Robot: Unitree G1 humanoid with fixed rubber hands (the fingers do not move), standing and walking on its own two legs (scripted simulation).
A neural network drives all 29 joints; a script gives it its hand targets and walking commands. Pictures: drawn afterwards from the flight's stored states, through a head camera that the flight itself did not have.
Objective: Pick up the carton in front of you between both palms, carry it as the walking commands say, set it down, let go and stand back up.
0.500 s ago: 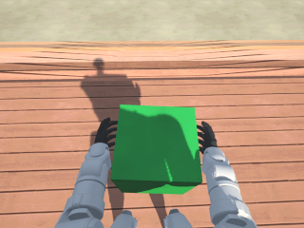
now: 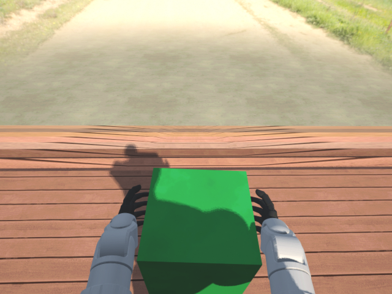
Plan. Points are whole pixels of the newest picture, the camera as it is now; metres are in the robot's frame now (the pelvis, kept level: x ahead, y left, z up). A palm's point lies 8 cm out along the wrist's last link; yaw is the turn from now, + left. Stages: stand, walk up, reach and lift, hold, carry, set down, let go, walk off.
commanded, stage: reach and lift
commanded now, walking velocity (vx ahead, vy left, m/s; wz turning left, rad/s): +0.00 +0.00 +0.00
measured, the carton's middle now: (197, 236) +0.29 +0.00 -0.05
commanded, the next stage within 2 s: hold in 0.96 s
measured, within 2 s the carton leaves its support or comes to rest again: neither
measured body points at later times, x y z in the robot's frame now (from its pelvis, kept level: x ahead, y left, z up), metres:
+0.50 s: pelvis -0.01 +0.00 +0.00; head -0.04 +0.00 +0.45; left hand +0.30 +0.15 +0.02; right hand +0.30 -0.15 +0.02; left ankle +0.00 +0.13 -0.74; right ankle +0.01 -0.13 -0.74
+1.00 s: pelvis +0.00 +0.00 +0.01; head -0.04 +0.00 +0.45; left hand +0.30 +0.15 +0.04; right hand +0.30 -0.15 +0.03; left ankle +0.00 +0.13 -0.74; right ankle +0.01 -0.13 -0.74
